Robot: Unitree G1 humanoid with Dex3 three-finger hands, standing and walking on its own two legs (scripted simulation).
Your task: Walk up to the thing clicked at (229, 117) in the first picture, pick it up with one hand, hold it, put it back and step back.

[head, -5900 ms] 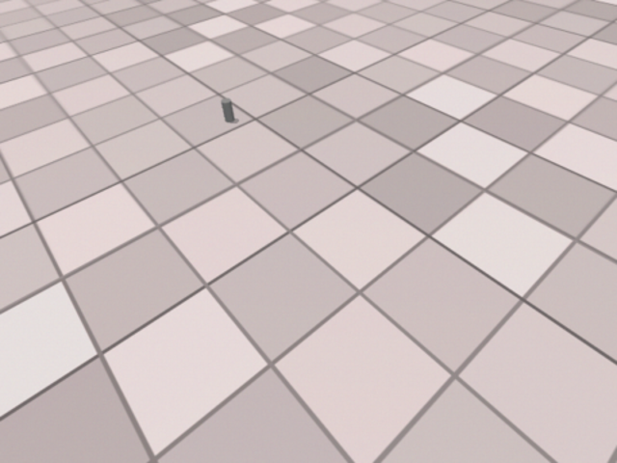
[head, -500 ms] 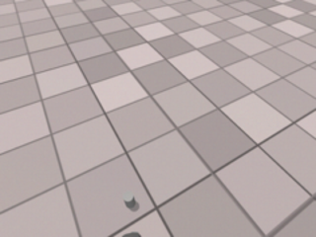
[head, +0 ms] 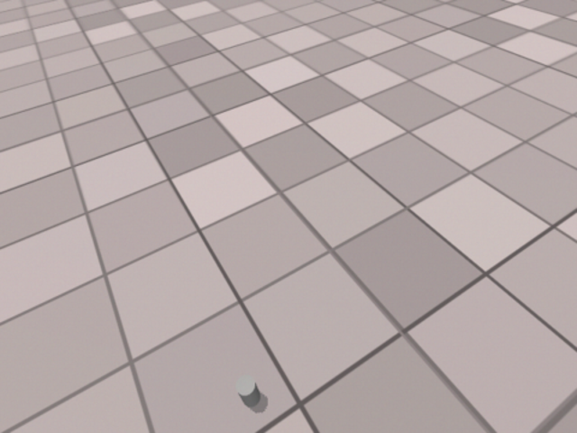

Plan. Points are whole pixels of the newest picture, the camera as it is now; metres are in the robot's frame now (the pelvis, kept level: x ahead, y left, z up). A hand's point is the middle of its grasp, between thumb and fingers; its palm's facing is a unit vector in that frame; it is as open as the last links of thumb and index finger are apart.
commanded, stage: walk up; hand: left
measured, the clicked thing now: (248, 391) +0.38 +0.21 -0.70
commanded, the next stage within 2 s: stand in 1.18 s
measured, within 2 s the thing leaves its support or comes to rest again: neither
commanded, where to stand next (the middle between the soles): +0.06 +0.00 m, yaw +1 degrees
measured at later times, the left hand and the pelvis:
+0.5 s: hand out of the picture +0.11 +0.26 -0.14, palm faces -0.02 -0.93 -0.36, open 7.4 cm; pelvis +0.02 +0.00 +0.01, yaw +1 degrees
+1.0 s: hand out of the picture +0.11 +0.26 -0.15, palm faces +0.01 -0.94 -0.34, open 7.4 cm; pelvis +0.03 +0.00 +0.01, yaw +2 degrees
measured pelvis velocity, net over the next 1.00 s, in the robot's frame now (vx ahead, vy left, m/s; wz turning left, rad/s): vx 0.03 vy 0.00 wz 0.03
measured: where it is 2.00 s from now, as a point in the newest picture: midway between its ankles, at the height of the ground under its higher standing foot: outside the picture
